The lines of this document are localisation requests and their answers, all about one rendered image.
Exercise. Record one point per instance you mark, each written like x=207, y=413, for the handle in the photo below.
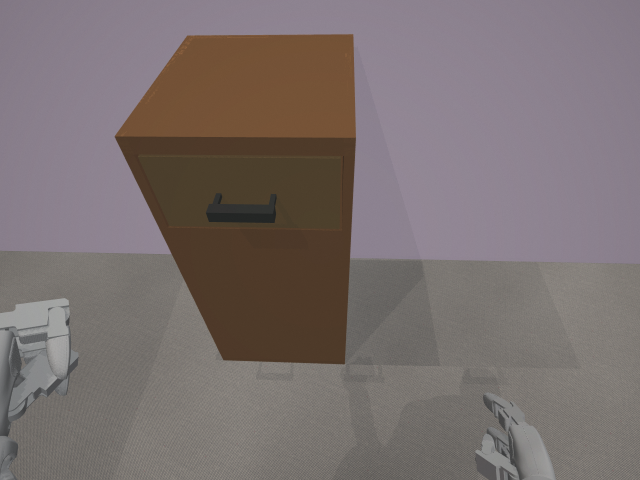
x=246, y=213

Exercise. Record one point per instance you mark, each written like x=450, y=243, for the cabinet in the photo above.
x=265, y=294

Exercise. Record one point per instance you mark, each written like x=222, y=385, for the drawer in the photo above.
x=307, y=187

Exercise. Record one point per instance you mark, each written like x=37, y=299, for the robot right hand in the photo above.
x=521, y=454

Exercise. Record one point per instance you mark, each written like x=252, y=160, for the robot left hand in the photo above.
x=39, y=333

